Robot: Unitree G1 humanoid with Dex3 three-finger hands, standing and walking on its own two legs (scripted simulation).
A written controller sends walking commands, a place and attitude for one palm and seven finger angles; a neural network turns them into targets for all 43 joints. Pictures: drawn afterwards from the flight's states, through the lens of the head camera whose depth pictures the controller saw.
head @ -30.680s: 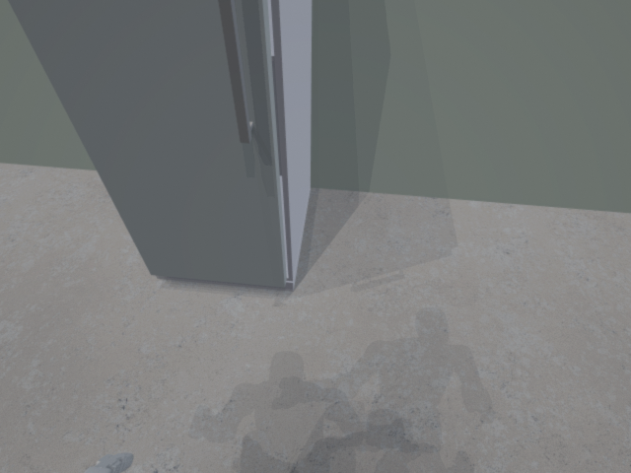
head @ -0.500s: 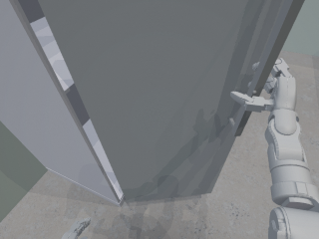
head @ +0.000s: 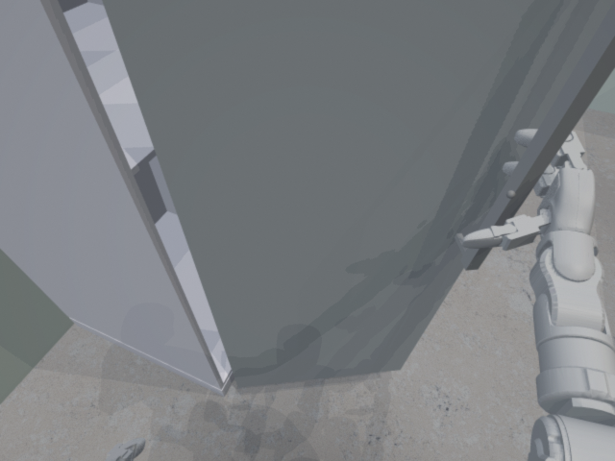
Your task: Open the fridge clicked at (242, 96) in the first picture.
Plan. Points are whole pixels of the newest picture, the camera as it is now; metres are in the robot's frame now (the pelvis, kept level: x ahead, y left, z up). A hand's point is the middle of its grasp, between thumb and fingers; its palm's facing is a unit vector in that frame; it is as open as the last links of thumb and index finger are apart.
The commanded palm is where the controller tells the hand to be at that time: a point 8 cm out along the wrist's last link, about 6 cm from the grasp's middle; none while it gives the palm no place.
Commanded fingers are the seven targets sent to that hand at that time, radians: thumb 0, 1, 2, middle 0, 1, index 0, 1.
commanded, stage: slip the hand off the handle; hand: right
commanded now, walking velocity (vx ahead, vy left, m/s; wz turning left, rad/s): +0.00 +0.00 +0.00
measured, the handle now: (535, 133) +0.47 -0.21 +0.22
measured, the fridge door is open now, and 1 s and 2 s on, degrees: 60 60 60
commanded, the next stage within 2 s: draw the hand back to the body in 1.52 s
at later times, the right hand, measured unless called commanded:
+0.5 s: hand (576, 201) +0.41 -0.27 +0.17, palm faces +0.23 +0.96 -0.16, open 14.7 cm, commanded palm +0.37 -0.31 +0.17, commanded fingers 0.00 0.55 -0.20 0.25 1.15 0.25 1.15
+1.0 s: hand (590, 263) +0.32 -0.25 +0.16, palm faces +0.22 +0.96 -0.16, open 14.7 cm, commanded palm +0.28 -0.30 +0.17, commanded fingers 0.00 0.55 -0.20 0.25 1.15 0.25 1.15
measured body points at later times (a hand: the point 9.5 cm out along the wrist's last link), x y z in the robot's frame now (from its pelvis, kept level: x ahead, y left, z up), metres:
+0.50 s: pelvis +0.01 -0.01 +0.00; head +0.04 +0.00 +0.44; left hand +0.09 +0.26 -0.12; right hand +0.40 -0.32 +0.18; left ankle -0.01 +0.11 -0.74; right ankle +0.02 -0.13 -0.74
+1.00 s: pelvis +0.00 -0.02 +0.00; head -0.01 -0.01 +0.45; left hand +0.16 +0.22 -0.10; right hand +0.30 -0.30 +0.17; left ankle -0.01 +0.11 -0.74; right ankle +0.02 -0.13 -0.74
